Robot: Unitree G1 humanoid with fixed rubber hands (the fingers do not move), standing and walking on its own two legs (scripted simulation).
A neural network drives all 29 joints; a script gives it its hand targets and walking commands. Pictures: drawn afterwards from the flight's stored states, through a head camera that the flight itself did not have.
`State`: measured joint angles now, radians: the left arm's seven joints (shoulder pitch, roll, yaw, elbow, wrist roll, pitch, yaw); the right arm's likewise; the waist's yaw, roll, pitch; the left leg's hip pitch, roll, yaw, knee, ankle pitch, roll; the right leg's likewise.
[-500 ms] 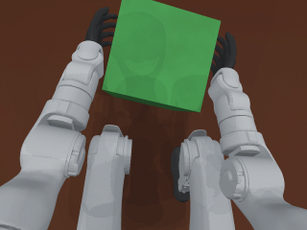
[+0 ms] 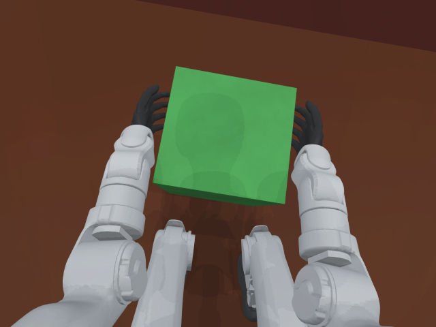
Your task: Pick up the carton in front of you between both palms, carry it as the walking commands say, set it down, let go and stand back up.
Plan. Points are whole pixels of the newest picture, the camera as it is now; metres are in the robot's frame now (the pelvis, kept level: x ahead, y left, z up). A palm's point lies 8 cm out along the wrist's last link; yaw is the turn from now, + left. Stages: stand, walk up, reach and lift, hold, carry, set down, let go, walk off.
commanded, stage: reach and lift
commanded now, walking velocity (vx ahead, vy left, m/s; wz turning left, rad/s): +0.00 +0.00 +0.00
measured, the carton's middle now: (221, 150) +0.45 +0.01 -0.14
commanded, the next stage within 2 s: none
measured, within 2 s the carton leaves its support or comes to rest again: neither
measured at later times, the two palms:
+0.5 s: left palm (109, 108) +0.42 +0.16 +0.11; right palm (366, 127) +0.41 -0.14 +0.11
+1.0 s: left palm (12, 49) +0.37 +0.15 +0.26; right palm out of the picture +0.39 -0.14 +0.26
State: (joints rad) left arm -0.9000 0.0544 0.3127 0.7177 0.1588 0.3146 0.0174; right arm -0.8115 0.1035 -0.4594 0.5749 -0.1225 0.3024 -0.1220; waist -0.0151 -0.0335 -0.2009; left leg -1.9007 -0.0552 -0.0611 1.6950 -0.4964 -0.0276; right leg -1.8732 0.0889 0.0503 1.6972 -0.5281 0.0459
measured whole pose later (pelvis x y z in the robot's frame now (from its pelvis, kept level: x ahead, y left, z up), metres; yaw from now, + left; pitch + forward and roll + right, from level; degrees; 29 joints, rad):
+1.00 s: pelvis +0.09 +0.00 +0.25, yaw +2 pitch +3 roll +0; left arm -0.26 -0.15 0.25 0.40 0.23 0.51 0.04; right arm -0.27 0.15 -0.28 0.42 -0.22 0.50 -0.04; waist 0.00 -0.01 -0.10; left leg -0.35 -0.03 -0.08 0.57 -0.26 -0.01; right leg -0.33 0.03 0.08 0.58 -0.29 0.00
